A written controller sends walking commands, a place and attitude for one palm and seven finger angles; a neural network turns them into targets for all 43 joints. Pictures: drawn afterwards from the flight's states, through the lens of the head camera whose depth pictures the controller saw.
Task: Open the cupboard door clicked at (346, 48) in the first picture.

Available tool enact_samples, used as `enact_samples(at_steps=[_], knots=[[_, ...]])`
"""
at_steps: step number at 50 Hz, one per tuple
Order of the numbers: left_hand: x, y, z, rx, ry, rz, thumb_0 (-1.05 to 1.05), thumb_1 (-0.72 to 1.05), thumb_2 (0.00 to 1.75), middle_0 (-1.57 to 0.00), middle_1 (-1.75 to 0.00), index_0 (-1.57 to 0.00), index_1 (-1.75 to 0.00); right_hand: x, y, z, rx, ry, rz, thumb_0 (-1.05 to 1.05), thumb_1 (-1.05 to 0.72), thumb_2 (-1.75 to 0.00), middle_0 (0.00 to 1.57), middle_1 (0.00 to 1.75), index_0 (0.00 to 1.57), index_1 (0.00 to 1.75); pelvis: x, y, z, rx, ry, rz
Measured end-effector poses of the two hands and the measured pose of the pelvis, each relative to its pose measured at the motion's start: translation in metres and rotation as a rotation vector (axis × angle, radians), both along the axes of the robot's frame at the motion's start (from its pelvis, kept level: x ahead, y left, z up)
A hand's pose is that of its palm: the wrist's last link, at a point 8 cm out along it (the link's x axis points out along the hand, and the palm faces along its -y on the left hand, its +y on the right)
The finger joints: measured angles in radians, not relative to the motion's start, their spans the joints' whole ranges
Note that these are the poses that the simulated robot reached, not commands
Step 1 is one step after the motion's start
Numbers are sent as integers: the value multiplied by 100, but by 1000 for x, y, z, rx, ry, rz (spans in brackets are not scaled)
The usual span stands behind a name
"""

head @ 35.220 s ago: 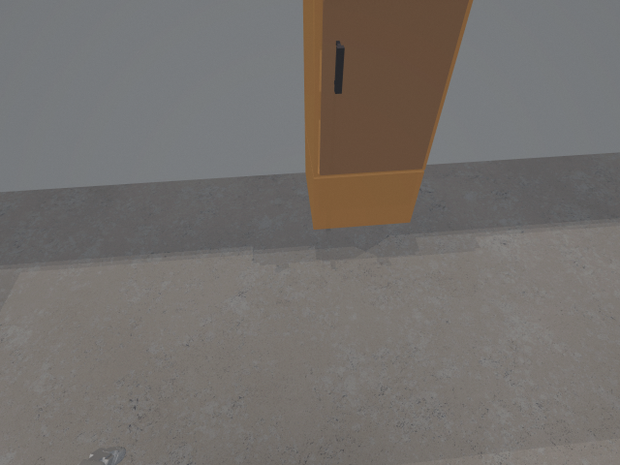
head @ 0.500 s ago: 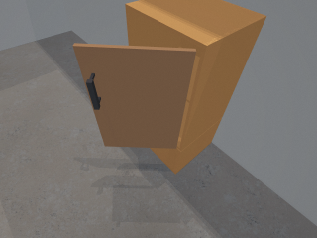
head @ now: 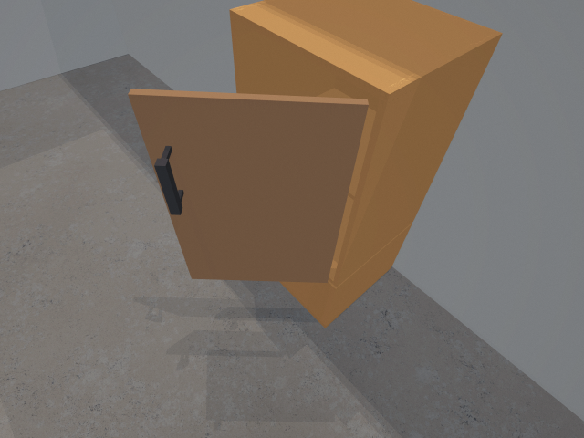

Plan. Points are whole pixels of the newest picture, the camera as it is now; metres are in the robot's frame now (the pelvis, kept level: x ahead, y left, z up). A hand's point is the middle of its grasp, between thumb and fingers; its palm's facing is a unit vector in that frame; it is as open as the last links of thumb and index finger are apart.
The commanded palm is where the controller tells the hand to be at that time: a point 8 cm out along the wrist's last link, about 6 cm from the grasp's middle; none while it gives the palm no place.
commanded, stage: come to a stop and stand still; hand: left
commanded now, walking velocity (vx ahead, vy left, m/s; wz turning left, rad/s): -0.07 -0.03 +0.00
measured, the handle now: (172, 181) +0.56 +0.27 -0.02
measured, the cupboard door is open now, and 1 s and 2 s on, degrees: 47 47 47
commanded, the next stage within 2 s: look again from close up in 0.88 s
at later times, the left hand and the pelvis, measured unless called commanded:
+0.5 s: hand out of the picture +0.03 +0.19 -0.17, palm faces +0.00 -0.97 -0.24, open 7.4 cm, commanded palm none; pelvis +0.00 +0.00 +0.00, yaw +1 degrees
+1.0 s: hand out of the picture -0.01 +0.18 -0.17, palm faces +0.00 -0.98 -0.21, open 7.4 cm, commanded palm none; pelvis -0.02 -0.01 +0.00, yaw +0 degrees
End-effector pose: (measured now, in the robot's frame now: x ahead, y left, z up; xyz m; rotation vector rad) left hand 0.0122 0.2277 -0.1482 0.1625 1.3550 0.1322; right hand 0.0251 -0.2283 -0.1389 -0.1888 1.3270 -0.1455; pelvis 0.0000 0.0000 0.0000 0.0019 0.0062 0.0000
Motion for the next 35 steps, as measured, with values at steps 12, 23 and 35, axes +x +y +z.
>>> enact_samples(at_steps=[12, 23, 35], knots=[[16, 11, 5, 30, -16, -3, 0, 90, 90, -20, -30, -20, -30, 17, -3, 1, -8, -14, 7, 1, -91, -89, 20, 30, 20, 30, 8, 1, 2, 2, -3, 1], [15, 13, 6, 54, -54, -13, 0, 90, 90, -20, -30, -20, -30, 19, -9, -2, -12, -54, 27, 1, -91, -89, 20, 30, 20, 30, 0, 2, -3, -13, -3, 12], [-5, 5, 8, 34, -45, -10, 0, 90, 90, -20, -30, -20, -30, 1, 0, -7, 26, -56, 21, 1, -92, -89, 20, 30, 20, 30, -12, 0, -3, 0, -32, 7]])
